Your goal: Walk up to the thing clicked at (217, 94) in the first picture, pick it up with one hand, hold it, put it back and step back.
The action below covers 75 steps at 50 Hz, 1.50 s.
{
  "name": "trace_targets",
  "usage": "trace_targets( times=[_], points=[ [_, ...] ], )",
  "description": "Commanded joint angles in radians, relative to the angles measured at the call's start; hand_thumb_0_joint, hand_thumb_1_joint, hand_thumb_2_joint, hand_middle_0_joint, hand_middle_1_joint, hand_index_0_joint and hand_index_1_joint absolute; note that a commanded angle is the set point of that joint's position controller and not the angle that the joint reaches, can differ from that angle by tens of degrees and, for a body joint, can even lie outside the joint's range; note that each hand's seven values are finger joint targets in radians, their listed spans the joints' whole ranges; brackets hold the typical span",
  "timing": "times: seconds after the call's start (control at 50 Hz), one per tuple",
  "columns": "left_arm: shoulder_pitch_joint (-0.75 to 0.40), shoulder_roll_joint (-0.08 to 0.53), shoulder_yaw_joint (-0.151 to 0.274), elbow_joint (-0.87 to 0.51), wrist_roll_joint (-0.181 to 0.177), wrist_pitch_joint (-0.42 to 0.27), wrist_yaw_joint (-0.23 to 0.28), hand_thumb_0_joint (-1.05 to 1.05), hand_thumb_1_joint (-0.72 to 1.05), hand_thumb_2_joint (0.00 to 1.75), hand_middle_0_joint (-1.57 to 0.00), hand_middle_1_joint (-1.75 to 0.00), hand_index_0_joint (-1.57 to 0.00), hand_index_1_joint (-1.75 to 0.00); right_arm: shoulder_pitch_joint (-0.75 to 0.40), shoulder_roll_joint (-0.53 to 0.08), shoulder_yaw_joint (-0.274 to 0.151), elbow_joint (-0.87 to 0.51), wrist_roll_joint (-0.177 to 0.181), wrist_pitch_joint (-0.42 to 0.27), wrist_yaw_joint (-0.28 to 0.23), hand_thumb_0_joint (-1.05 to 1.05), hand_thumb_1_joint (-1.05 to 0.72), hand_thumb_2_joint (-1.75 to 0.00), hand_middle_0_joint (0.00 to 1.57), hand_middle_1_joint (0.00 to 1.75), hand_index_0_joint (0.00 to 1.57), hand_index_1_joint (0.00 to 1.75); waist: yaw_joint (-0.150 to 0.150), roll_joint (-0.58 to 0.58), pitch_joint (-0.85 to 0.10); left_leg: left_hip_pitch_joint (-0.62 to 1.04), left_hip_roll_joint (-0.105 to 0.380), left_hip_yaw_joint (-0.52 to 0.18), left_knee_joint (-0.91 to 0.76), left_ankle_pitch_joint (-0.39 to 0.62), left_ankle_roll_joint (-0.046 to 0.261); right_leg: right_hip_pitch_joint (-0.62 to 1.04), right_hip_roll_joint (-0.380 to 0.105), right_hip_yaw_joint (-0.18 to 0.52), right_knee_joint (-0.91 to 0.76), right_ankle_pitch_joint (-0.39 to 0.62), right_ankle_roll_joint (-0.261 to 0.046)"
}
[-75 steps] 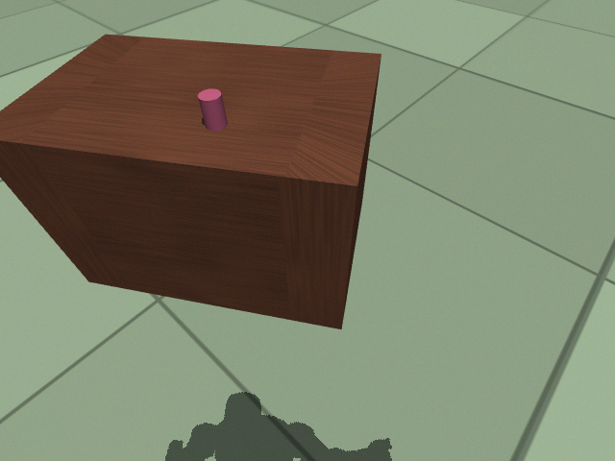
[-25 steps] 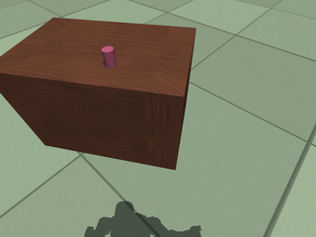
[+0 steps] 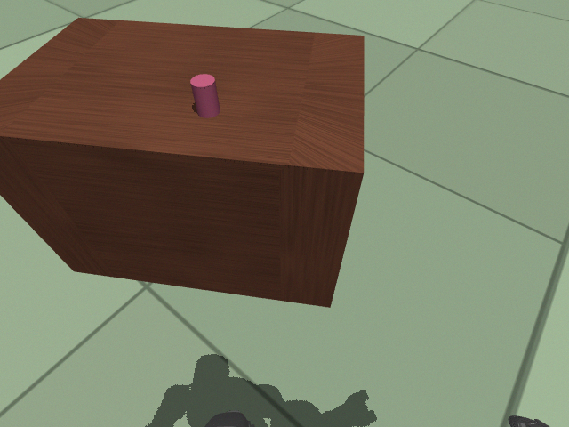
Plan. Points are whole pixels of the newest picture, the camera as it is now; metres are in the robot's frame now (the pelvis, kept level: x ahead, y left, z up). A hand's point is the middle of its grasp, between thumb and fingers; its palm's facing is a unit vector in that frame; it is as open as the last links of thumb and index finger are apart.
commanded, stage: walk up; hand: left
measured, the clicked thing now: (205, 96) +0.82 +0.21 -0.01
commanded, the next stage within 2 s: none
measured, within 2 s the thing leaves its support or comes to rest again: neither
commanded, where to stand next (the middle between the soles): +0.32 +0.09 m, yaw -10 degrees
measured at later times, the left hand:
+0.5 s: hand (80, 371) +0.21 +0.34 -0.10, palm faces -0.08 -0.87 -0.49, open 7.4 cm
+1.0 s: hand (87, 301) +0.35 +0.40 -0.15, palm faces -0.23 -0.89 -0.40, open 7.4 cm
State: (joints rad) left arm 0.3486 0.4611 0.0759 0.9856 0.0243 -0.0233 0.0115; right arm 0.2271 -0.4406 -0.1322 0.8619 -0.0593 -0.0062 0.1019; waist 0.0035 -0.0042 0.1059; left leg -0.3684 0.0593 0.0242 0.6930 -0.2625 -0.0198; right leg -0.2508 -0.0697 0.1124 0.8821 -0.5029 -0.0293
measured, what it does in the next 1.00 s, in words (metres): walks ahead: right foot, then left foot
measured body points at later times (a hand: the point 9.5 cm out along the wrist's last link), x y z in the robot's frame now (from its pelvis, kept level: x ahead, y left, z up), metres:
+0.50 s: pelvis +0.15 +0.05 +0.01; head +0.17 +0.02 +0.46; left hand +0.22 +0.38 -0.07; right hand +0.20 -0.27 -0.12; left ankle +0.19 +0.20 -0.67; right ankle +0.16 -0.09 -0.72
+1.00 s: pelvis +0.24 +0.13 -0.01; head +0.28 +0.13 +0.44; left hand +0.37 +0.45 -0.12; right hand +0.27 -0.20 -0.11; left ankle +0.30 +0.25 -0.72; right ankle +0.24 +0.01 -0.71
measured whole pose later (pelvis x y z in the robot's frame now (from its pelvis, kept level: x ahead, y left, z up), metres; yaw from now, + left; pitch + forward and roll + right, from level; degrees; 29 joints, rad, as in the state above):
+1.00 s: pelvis +0.24 +0.13 -0.01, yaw -11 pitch -2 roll -1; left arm 0.26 0.43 0.05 0.88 0.02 0.00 -0.02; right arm 0.24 -0.41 -0.03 0.80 -0.01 -0.03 0.00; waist 0.00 0.00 0.12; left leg -0.39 0.11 0.10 0.79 -0.36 0.00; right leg -0.38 -0.01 -0.04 0.79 -0.41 -0.05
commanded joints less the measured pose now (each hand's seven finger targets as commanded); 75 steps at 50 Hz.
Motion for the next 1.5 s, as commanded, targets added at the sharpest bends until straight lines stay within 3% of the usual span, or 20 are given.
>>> trace_targets(
  times=[0.0,0.16,0.24,0.26,0.28,0.3,0.4,0.54,0.6,0.62,0.66,0.76,0.9,0.98,1.04,1.14,1.16,1.2,1.3,1.48],
  points=[
    [0.021,0.201,0.026,-0.104,-0.029,-0.051,0.011,0.00,0.90,0.90,-0.20,-0.30,-0.20,-0.30,0.030,-0.272,-0.056,-0.107,0.029,-0.017,-0.035,0.00,-0.90,-0.90,0.20,0.30,0.20,0.30,-0.027,0.165,-0.009,0.145,0.271,-0.477,-0.494,-0.513,0.230,-0.373,0.019,-0.010,0.322,0.054,-0.037],
    [-0.010,0.172,0.038,-0.140,-0.012,-0.063,-0.023,0.00,0.90,0.90,-0.20,-0.30,-0.20,-0.30,0.084,-0.234,-0.029,-0.142,0.023,-0.033,-0.033,0.00,-0.90,-0.90,0.20,0.30,0.20,0.30,-0.034,0.165,0.026,0.088,0.239,-0.233,-0.451,-0.221,0.271,-0.169,0.003,-0.126,-0.139,0.124,0.009],
    [0.172,0.184,0.065,-0.104,-0.013,-0.086,-0.002,0.00,0.90,0.90,-0.20,-0.30,-0.20,-0.30,0.023,-0.158,0.005,-0.187,0.025,-0.017,-0.030,0.00,-0.90,-0.90,0.20,0.30,0.20,0.30,0.082,0.007,-0.095,-0.109,0.114,-0.062,-0.134,-0.163,0.168,0.277,0.050,-0.144,-0.351,0.311,-0.006],
    [0.235,0.239,0.088,-0.108,-0.006,-0.088,0.011,0.00,0.90,0.90,-0.20,-0.30,-0.20,-0.30,0.043,-0.123,0.018,-0.195,0.025,-0.016,-0.031,0.00,-0.90,-0.90,0.20,0.30,0.20,0.30,0.125,-0.126,-0.116,-0.231,0.025,0.006,0.095,-0.193,0.119,0.371,-0.033,0.042,-0.451,0.115,-0.046],
    [0.232,0.311,0.099,-0.145,-0.001,-0.095,0.021,0.00,0.90,0.90,-0.20,-0.30,-0.20,-0.30,0.095,-0.088,0.031,-0.206,0.023,-0.011,-0.031,0.00,-0.90,-0.90,0.20,0.30,0.20,0.30,0.092,-0.259,-0.108,-0.362,-0.075,0.013,0.365,-0.303,0.055,0.367,-0.310,0.522,-0.620,-0.051,-0.145],
    [0.151,0.316,0.089,-0.170,-0.014,-0.089,0.023,0.00,0.90,0.90,-0.20,-0.30,-0.20,-0.30,0.083,-0.188,0.002,-0.194,0.013,0.007,-0.041,0.00,-0.90,-0.90,0.20,0.30,0.20,0.30,0.061,-0.102,-0.058,-0.348,-0.016,-0.105,0.428,-0.317,0.045,0.222,-0.385,0.638,-0.644,-0.150,-0.255],
    [0.059,0.255,0.071,-0.212,-0.021,-0.096,0.027,0.00,0.90,0.90,-0.20,-0.30,-0.20,-0.30,0.154,-0.189,-0.012,-0.133,0.017,0.012,-0.033,0.00,-0.90,-0.90,0.20,0.30,0.20,0.30,0.006,-0.126,-0.043,-0.256,0.055,-0.102,0.393,-0.138,0.026,0.093,-0.210,0.225,-0.526,0.250,-0.209],
    [0.046,0.271,0.062,-0.249,-0.002,-0.094,0.024,0.00,0.90,0.90,-0.20,-0.30,-0.20,-0.30,0.029,-0.148,-0.014,-0.182,0.023,0.004,-0.022,0.00,-0.90,-0.90,0.20,0.30,0.20,0.30,0.019,-0.180,-0.049,-0.089,0.043,-0.005,0.114,-0.076,0.026,-0.065,-0.147,0.056,-0.421,0.429,-0.186],
    [-0.024,0.227,0.030,-0.264,-0.006,-0.071,0.022,0.00,0.90,0.90,-0.20,-0.30,-0.20,-0.30,0.162,-0.150,-0.024,-0.116,0.036,-0.018,-0.050,0.00,-0.90,-0.90,0.20,0.30,0.20,0.30,-0.072,-0.112,-0.126,0.242,-0.029,0.067,-0.056,0.079,0.043,-0.210,-0.091,-0.030,-0.200,0.483,-0.111],
    [0.024,0.153,0.007,-0.261,-0.004,-0.062,0.022,0.00,0.90,0.90,-0.20,-0.30,-0.20,-0.30,0.233,-0.195,-0.037,-0.088,0.031,-0.026,-0.062,0.00,-0.90,-0.90,0.20,0.30,0.20,0.30,-0.100,0.072,-0.159,0.311,0.007,-0.013,-0.148,0.034,0.067,-0.248,-0.034,-0.079,0.015,0.357,-0.072],
    [0.085,0.157,0.001,-0.235,-0.024,-0.042,0.040,0.00,0.90,0.90,-0.20,-0.30,-0.20,-0.30,0.151,-0.333,-0.053,-0.137,0.045,-0.036,-0.072,0.00,-0.90,-0.90,0.20,0.30,0.20,0.30,-0.060,0.256,-0.160,0.191,0.405,-0.591,-0.377,-0.107,0.262,-0.346,0.100,-0.019,0.299,-0.091,-0.011],
    [0.098,0.172,0.018,-0.129,-0.028,-0.030,0.014,0.00,0.90,0.90,-0.20,-0.30,-0.20,-0.30,0.012,-0.254,-0.005,-0.125,0.049,-0.050,-0.098,0.00,-0.90,-0.90,0.20,0.30,0.20,0.30,0.006,0.231,-0.053,0.056,0.232,-0.231,-0.271,0.047,0.217,-0.261,0.019,-0.056,0.164,0.031,-0.007],
    [-0.004,0.145,0.037,-0.152,-0.001,0.010,-0.012,0.00,0.90,0.90,-0.20,-0.30,-0.20,-0.30,0.029,-0.260,0.006,-0.126,0.054,-0.053,-0.123,0.00,-0.90,-0.90,0.20,0.30,0.20,0.30,-0.004,0.174,-0.124,0.090,0.300,-0.226,-0.173,0.371,0.245,-0.158,0.035,-0.131,-0.011,0.058,-0.013],
    [0.006,0.165,0.057,-0.156,0.014,0.000,-0.014,0.00,0.90,0.90,-0.20,-0.30,-0.20,-0.30,0.001,-0.207,0.032,-0.125,0.064,-0.042,-0.131,0.00,-0.90,-0.90,0.20,0.30,0.20,0.30,0.041,0.054,-0.164,-0.019,0.200,-0.112,0.013,0.256,0.133,0.038,0.010,-0.054,-0.321,0.259,-0.067],
    [-0.104,0.226,0.056,-0.198,0.001,-0.008,-0.020,0.00,0.90,0.90,-0.20,-0.30,-0.20,-0.30,-0.014,-0.171,0.038,-0.090,0.068,-0.031,-0.147,0.00,-0.90,-0.90,0.20,0.30,0.20,0.30,0.019,-0.144,-0.125,-0.063,-0.006,0.007,0.273,-0.347,0.050,-0.044,-0.262,0.300,-0.391,0.515,-0.278],
    [-0.217,0.149,0.024,-0.207,-0.008,0.008,-0.014,0.00,0.90,0.90,-0.20,-0.30,-0.20,-0.30,0.134,-0.195,0.038,0.015,0.057,-0.072,-0.143,0.00,-0.90,-0.90,0.20,0.30,0.20,0.30,-0.053,-0.064,-0.174,0.186,0.077,-0.135,-0.139,0.118,0.102,-0.144,-0.068,0.001,-0.130,0.548,-0.082],
    [-0.192,0.106,0.013,-0.209,-0.012,0.016,-0.016,0.00,0.90,0.90,-0.20,-0.30,-0.20,-0.30,0.098,-0.249,0.032,-0.001,0.040,-0.083,-0.144,0.00,-0.90,-0.90,0.20,0.30,0.20,0.30,-0.026,0.053,-0.168,0.193,0.222,-0.383,-0.222,0.161,0.175,-0.214,0.014,-0.066,-0.034,0.390,-0.021],
    [-0.173,0.146,0.030,-0.172,-0.009,0.023,-0.010,0.00,0.90,0.90,-0.20,-0.30,-0.20,-0.30,0.023,-0.289,0.023,-0.013,0.048,-0.082,-0.138,0.00,-0.90,-0.90,0.20,0.30,0.20,0.30,0.000,0.098,-0.136,0.124,0.334,-0.448,-0.204,0.327,0.300,-0.167,0.029,-0.067,-0.007,-0.036,-0.006],
    [-0.181,0.185,0.040,-0.128,-0.006,-0.010,-0.020,0.00,0.90,0.90,-0.20,-0.30,-0.20,-0.30,-0.033,-0.155,0.076,0.001,0.061,-0.065,-0.131,0.00,-0.90,-0.90,0.20,0.30,0.20,0.30,0.014,-0.001,-0.135,-0.088,0.030,-0.074,-0.028,0.067,0.048,0.072,-0.119,0.150,-0.375,0.301,-0.114],
    [-0.305,0.140,0.005,-0.060,-0.011,0.003,-0.029,0.00,0.90,0.90,-0.20,-0.30,-0.20,-0.30,-0.061,-0.167,0.087,0.104,0.053,-0.065,-0.117,0.00,-0.90,-0.90,0.20,0.30,0.20,0.30,-0.004,-0.063,-0.121,0.100,0.052,-0.083,-0.202,0.043,0.072,0.010,-0.059,0.026,-0.448,0.230,-0.052]
  ],
)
